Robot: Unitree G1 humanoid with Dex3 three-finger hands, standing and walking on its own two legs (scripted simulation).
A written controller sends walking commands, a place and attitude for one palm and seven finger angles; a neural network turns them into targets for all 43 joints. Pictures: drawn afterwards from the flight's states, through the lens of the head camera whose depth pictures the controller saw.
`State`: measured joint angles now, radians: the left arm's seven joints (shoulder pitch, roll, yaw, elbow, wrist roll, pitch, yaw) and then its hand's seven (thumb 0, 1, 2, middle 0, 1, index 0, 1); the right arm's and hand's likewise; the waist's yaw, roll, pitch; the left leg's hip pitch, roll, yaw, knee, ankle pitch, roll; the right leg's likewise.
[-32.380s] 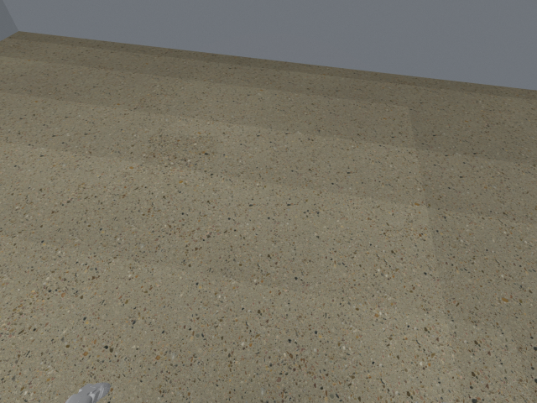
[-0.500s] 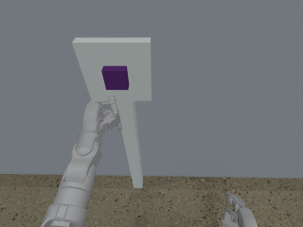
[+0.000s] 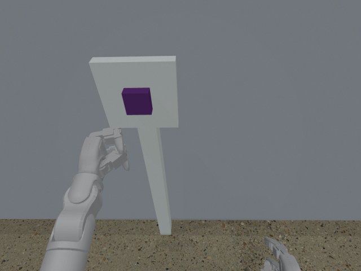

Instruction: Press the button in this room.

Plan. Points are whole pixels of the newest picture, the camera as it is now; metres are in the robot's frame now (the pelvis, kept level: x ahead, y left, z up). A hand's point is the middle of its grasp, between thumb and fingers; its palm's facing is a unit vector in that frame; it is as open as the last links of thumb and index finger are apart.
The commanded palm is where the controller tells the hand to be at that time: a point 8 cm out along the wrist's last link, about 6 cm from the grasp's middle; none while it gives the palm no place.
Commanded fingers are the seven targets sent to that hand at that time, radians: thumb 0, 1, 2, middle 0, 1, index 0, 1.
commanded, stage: draw the hand back to the body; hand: left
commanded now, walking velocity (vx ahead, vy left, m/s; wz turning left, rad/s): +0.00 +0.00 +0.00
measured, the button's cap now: (138, 100) +0.48 +0.15 +0.16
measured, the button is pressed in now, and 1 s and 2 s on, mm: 0 0 0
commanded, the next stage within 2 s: step back with the hand held close in 1.24 s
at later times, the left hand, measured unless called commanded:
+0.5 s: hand (77, 189) +0.22 +0.21 +0.14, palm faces +0.26 -0.94 -0.23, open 3.1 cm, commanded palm +0.18 +0.25 +0.16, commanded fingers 0.00 0.90 0.90 -1.30 -1.50 -1.30 -1.50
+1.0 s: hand (23, 203) +0.18 +0.27 +0.16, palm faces +0.44 -0.82 -0.38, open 3.1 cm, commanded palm +0.13 +0.31 +0.18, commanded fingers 0.00 0.90 0.90 -1.30 -1.50 -1.30 -1.50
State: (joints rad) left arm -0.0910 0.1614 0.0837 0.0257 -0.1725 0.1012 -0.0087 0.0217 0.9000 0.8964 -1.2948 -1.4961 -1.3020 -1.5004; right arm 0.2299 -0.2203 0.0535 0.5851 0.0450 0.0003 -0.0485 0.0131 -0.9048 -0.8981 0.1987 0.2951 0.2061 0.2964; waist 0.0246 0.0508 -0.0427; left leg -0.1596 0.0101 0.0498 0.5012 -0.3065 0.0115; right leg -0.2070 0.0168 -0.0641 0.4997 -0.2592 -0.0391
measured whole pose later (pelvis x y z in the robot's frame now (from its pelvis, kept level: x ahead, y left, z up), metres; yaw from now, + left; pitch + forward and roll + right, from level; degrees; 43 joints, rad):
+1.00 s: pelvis +0.01 +0.03 +0.01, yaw +0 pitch -5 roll -1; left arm 0.53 0.32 0.29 -0.47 -0.05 -0.10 0.11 0.02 0.89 0.90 -1.30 -1.50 -1.31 -1.50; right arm 0.21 -0.22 0.02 0.61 0.00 -0.09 -0.06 0.01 -0.90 -0.90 0.20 0.30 0.21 0.30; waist 0.08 0.06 0.01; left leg -0.06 -0.01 0.05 0.43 -0.28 0.04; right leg -0.08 0.00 -0.06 0.38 -0.21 -0.01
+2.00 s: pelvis -0.07 +0.03 -0.01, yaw -1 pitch -1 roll +0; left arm 0.60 0.36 0.38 -0.57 -0.01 -0.22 0.14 0.02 0.89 0.90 -1.30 -1.50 -1.31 -1.50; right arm 0.20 -0.21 -0.01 0.52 0.01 -0.05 -0.07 0.01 -0.90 -0.90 0.20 0.30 0.21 0.30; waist 0.02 0.00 0.03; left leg -0.36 -0.03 0.09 0.63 -0.27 0.07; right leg -0.40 -0.02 -0.02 0.61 -0.20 0.01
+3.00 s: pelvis -0.25 +0.02 -0.01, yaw -2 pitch -2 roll -2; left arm 0.57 0.35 0.30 -0.55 -0.03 -0.20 0.14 0.02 0.89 0.90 -1.30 -1.50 -1.31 -1.50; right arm 0.25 -0.23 0.00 0.60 0.00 -0.09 -0.08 0.01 -0.91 -0.90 0.20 0.29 0.20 0.30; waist -0.03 -0.02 -0.04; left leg -0.39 -0.02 -0.01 0.51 -0.09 0.05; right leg -0.08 0.04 -0.04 0.49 -0.38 -0.02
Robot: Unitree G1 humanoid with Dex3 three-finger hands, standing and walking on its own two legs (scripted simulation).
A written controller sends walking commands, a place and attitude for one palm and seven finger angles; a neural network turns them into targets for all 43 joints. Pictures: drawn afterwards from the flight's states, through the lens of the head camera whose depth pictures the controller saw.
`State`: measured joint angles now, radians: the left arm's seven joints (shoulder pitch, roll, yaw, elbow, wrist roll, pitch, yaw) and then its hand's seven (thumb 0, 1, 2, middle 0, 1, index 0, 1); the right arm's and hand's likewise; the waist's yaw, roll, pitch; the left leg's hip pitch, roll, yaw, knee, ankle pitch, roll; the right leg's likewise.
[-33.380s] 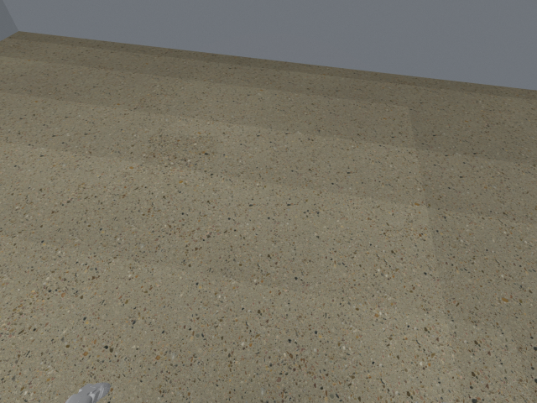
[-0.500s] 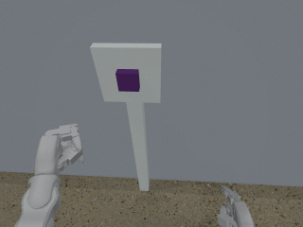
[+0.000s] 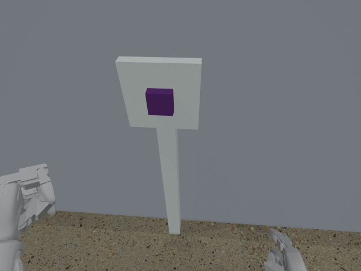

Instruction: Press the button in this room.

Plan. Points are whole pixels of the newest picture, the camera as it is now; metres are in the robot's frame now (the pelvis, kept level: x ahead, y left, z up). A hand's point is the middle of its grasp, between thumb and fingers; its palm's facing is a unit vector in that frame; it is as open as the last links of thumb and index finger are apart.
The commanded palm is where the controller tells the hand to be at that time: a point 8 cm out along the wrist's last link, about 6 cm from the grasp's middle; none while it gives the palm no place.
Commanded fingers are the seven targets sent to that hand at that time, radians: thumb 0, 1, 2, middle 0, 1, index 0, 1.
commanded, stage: draw the hand back to the body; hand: left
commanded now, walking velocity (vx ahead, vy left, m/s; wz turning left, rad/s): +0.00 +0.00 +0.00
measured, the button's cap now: (160, 101) +0.47 +0.12 +0.15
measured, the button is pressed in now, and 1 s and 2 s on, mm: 0 0 0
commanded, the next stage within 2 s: step back with the hand held close in 0.24 s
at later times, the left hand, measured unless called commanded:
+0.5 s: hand (53, 194) +0.18 +0.24 +0.17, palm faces +0.41 -0.81 -0.42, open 3.1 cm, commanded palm +0.12 +0.27 +0.17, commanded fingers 0.00 0.90 0.90 -1.30 -1.50 -1.30 -1.50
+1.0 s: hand (31, 234) +0.12 +0.25 +0.15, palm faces +0.38 -0.79 -0.48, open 3.1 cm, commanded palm +0.06 +0.29 +0.17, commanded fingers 0.00 0.90 0.90 -1.30 -1.50 -1.30 -1.50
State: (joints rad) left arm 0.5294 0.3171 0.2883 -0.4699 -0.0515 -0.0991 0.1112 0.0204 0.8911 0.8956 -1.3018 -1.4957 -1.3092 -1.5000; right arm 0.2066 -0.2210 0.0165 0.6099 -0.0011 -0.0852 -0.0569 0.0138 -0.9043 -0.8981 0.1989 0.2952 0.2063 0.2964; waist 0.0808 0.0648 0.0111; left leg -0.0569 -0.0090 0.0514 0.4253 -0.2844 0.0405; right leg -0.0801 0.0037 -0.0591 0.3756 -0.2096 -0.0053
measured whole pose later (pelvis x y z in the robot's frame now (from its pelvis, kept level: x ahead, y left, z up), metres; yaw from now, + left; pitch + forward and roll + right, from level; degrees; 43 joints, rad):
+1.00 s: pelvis -0.07 +0.01 -0.02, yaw -1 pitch -1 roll +0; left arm 0.60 0.36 0.38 -0.57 -0.01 -0.22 0.14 0.02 0.89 0.90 -1.30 -1.50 -1.31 -1.50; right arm 0.20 -0.21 -0.01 0.52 0.01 -0.05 -0.07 0.01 -0.90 -0.90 0.20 0.30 0.21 0.30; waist 0.02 0.00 0.03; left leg -0.36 -0.03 0.09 0.63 -0.27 0.07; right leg -0.40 -0.02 -0.02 0.61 -0.20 0.01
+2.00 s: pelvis -0.26 +0.00 -0.01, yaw -2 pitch -2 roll -2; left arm 0.57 0.35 0.30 -0.55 -0.03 -0.20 0.14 0.02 0.89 0.90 -1.30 -1.50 -1.31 -1.50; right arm 0.25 -0.23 0.00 0.60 0.00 -0.09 -0.08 0.01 -0.91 -0.90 0.20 0.29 0.20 0.30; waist -0.03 -0.02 -0.04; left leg -0.39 -0.02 -0.01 0.51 -0.09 0.05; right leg -0.08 0.04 -0.04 0.49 -0.38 -0.02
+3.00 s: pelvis -0.37 +0.10 +0.00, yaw -3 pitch +1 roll +0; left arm 0.65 0.45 0.39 -0.67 -0.02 -0.24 0.15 0.02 0.89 0.90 -1.30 -1.50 -1.31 -1.50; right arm 0.22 -0.13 0.05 0.59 -0.01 -0.16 -0.05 0.01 -0.90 -0.90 0.20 0.30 0.21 0.30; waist -0.02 -0.04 0.01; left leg -0.31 -0.03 0.05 0.41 -0.12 0.05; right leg -0.20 0.00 -0.06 0.53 -0.39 0.01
